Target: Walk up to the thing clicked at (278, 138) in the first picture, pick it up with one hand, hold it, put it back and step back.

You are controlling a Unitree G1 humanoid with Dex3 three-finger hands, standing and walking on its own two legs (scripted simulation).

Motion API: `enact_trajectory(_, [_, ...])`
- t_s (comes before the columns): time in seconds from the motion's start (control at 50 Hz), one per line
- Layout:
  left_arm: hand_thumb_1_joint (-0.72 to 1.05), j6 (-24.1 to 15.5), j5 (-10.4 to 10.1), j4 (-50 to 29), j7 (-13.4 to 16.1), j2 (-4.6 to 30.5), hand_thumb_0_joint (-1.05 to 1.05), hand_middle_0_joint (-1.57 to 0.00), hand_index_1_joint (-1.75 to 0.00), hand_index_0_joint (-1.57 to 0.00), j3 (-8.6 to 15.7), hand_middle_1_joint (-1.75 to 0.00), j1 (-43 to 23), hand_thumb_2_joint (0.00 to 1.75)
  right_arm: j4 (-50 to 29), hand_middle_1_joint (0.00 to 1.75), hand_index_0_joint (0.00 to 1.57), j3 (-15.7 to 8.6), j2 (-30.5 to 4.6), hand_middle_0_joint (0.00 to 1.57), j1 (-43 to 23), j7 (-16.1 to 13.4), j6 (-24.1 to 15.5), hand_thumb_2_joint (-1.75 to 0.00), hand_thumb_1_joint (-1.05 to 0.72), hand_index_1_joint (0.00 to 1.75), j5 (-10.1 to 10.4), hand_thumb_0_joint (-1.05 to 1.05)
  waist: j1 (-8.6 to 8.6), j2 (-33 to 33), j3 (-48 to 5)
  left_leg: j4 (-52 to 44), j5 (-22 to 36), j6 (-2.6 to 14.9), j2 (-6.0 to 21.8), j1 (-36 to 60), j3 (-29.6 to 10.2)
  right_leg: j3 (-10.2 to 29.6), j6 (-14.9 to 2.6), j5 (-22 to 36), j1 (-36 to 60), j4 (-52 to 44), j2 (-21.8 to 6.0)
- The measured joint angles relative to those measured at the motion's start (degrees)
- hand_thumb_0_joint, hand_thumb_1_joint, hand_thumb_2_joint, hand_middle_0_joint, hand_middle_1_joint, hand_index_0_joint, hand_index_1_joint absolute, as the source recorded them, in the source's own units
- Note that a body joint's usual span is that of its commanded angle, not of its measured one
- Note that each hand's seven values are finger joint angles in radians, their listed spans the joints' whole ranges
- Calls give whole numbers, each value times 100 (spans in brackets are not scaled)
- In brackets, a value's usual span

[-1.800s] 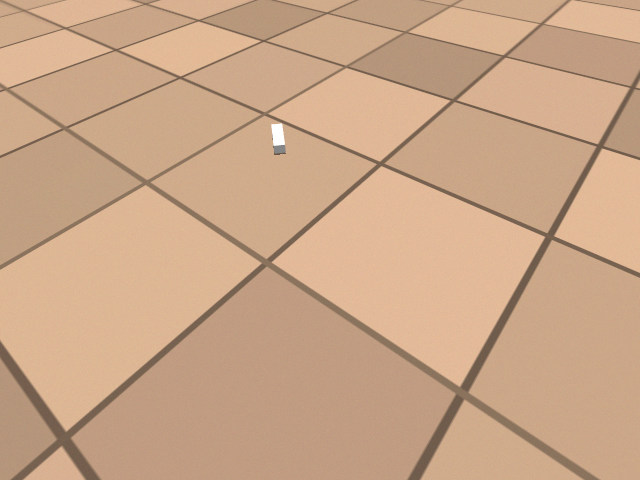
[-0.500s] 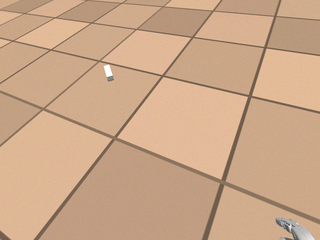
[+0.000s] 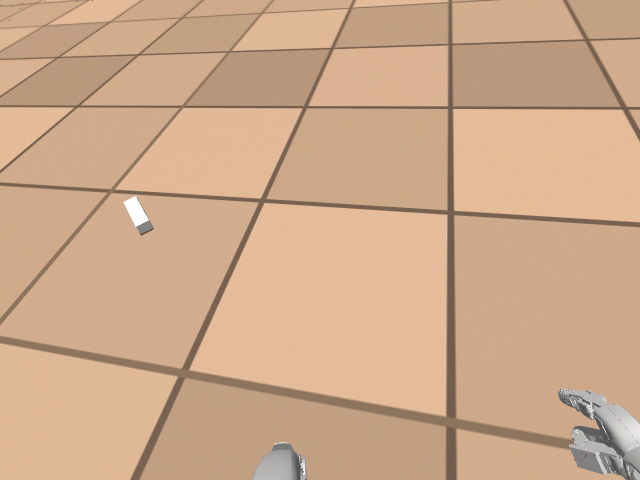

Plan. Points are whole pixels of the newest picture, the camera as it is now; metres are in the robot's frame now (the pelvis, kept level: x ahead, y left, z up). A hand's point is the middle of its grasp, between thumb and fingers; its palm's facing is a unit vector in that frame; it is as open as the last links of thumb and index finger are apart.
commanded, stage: walk up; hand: left
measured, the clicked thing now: (138, 214) +1.42 +1.03 -0.73
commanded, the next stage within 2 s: none
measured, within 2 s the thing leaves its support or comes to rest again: neither
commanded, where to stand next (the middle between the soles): +0.92 +1.16 m, yaw -56 degrees
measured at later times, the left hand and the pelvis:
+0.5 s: hand (130, 293) +0.48 +0.42 -0.11, palm faces -0.26 -0.79 -0.56, open 7.4 cm; pelvis +0.26 +0.17 -0.01, yaw -15 degrees
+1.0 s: hand (73, 244) +0.67 +0.65 -0.15, palm faces -0.38 -0.71 -0.60, open 7.4 cm; pelvis +0.48 +0.36 -0.01, yaw -25 degrees
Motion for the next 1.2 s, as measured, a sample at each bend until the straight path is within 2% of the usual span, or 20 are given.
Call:
enact_trajectory(0.06, [89,78,58,-77,66,313,1,-22,-30,-22,80,-30,-175,90,-85,30,20,-122,-48,20,85,-47,-55,-90,-90,30,27,1,-136,-122,56,-537,-193,60,-116,524,212,152,89,-503,-64,510,-240])
enact_trajectory(0.1, [89,219,83,-54,177,621,1,-21,-30,-22,182,-30,-581,90,-110,30,20,-179,173,20,139,-192,-179,-90,-91,30,17,1,-294,-577,379,30,-652,141,-390,536,533,365,-184,-700,-684,2215,-510])
enact_trajectory(0.16, [90,280,-13,-148,332,793,1,-21,-30,-21,182,-30,-1080,90,39,30,20,-78,486,20,391,-381,-233,-90,-91,30,142,1,-475,-741,590,20,-961,268,-371,839,760,306,-681,-504,-1986,4644,121])
enact_trajectory(0.2, [90,250,-119,-237,290,795,1,-20,-30,-21,160,-30,-1280,90,174,30,20,-25,653,20,614,-451,-157,-90,-91,30,132,1,-617,-833,553,-562,-865,323,-452,1261,944,-73,-751,61,-2649,5042,288])
enact_trajectory(0.26, [90,218,-213,-372,187,747,1,-20,-30,-21,106,-30,-1337,90,215,30,20,-2,681,20,992,-508,-151,-90,-90,30,87,1,-813,-826,426,-1337,-788,540,-605,1906,1265,-576,-645,606,-3203,4495,338])
enact_trajectory(0.34, [90,317,-206,-370,112,696,0,-21,-30,-21,96,-30,-1344,90,162,30,20,-64,594,21,1433,-586,-229,-90,-90,30,29,1,-1016,-781,294,-1825,-1037,732,-895,2656,1663,-920,-478,762,-3352,3330,323])
enact_trajectory(0.44, [90,341,-207,-465,105,498,0,-21,-30,-21,105,-30,-1477,90,45,30,20,-129,474,20,1689,-592,-124,-90,-90,30,-59,1,-1094,-510,261,-1603,-1732,856,-1113,3119,1990,-1458,-581,1363,-2941,1739,360])
enact_trajectory(0.48, [90,266,-189,-549,155,421,0,-21,-30,-21,145,-30,-1478,90,49,30,20,-156,514,20,1666,-601,-55,-90,-90,30,-42,1,-959,-384,263,-641,-2077,566,-1016,2912,2034,-1568,-872,1347,-2501,1186,515])
enact_trajectory(0.54, [90,281,-173,-712,331,274,0,-21,-30,-21,137,-30,-1515,90,-8,30,20,-62,650,20,1464,-666,78,-90,-90,30,-56,2,-733,-100,399,1923,-2418,-178,-936,1798,1015,-1582,-906,956,-2435,1620,621])
enact_trajectory(0.58, [90,303,-197,-691,451,192,0,-21,-30,-21,88,-30,-1485,90,-58,30,20,40,711,20,1331,-663,157,-90,-90,30,-45,2,-594,-48,393,2986,-2243,-302,-810,1115,513,-1522,-881,836,-2249,1635,558])
enact_trajectory(0.68, [89,263,-34,-422,435,4,0,-21,-30,-21,59,-30,-1073,90,-321,30,20,114,559,20,879,-462,184,-90,-90,30,8,1,-395,90,315,2598,-1215,-37,-89,327,-278,-1067,-441,821,-1788,1284,357])
enact_trajectory(0.8, [89,163,152,-330,323,132,1,-21,-30,-22,157,-30,-686,90,-376,30,20,-22,210,20,598,-351,229,-90,-90,30,-3,1,-222,168,213,949,-882,48,334,518,-219,-538,-179,534,-1765,1361,19])
enact_trajectory(0.84, [89,176,181,-337,324,284,1,-21,-30,-22,203,-30,-610,90,-334,30,20,-79,109,20,561,-355,219,-90,-90,30,-11,1,-164,140,190,472,-1073,121,268,788,-54,-355,-160,360,-1871,1535,-101])
enact_trajectory(0.86, [89,203,188,-313,331,395,1,-21,-30,-22,235,-30,-591,90,-316,30,20,-113,99,20,557,-373,187,-90,-90,30,-19,1,-165,54,181,275,-1416,34,172,958,44,-234,-183,231,-1969,1707,-205])
enact_trajectory(0.9, [89,330,197,-162,413,695,1,-21,-30,-22,356,-30,-691,90,-284,30,20,-132,315,20,547,-452,61,-90,-91,30,-86,1,-221,-450,322,556,-1773,-72,-149,1002,402,267,-504,-254,-2330,2557,-399])
enact_trajectory(0.92, [89,407,159,-70,487,760,1,-21,-30,-21,403,-30,-760,90,-270,30,20,-81,411,20,591,-493,-14,-90,-91,30,-96,1,-241,-556,362,655,-1843,-53,-165,1012,515,417,-606,-521,-2588,3223,-181])
enact_trajectory(0.98, [90,443,15,77,613,730,1,-21,-30,-21,332,-30,-957,90,-139,30,20,49,653,20,807,-609,-47,-90,-91,30,-59,1,-412,-659,394,303,-1782,133,-209,1275,724,31,-759,-482,-3195,4519,381])
enact_trajectory(1.04, [90,363,-126,2,534,570,1,-20,-30,-21,213,-30,-1100,90,-105,30,20,119,748,21,1060,-707,-39,-90,-90,30,-80,1,-604,-728,446,-359,-1584,345,-408,1681,991,-442,-686,-146,-3519,4508,593])
enact_trajectory(1.14, [90,334,-194,-307,425,245,1,-21,-30,-21,49,-30,-1226,90,-210,30,21,21,648,21,1278,-799,70,-90,-90,30,-168,1,-875,-583,591,-836,-1619,684,-769,2185,1410,-1067,-542,360,-3368,3119,729])
enact_trajectory(1.2, [90,242,-156,-559,420,153,0,-21,-30,-21,37,-30,-1157,90,-337,30,21,-50,564,21,1332,-808,181,-90,-90,30,-154,1,-874,-468,595,-226,-1911,712,-903,2117,1680,-1337,-748,1223,-2770,1702,770])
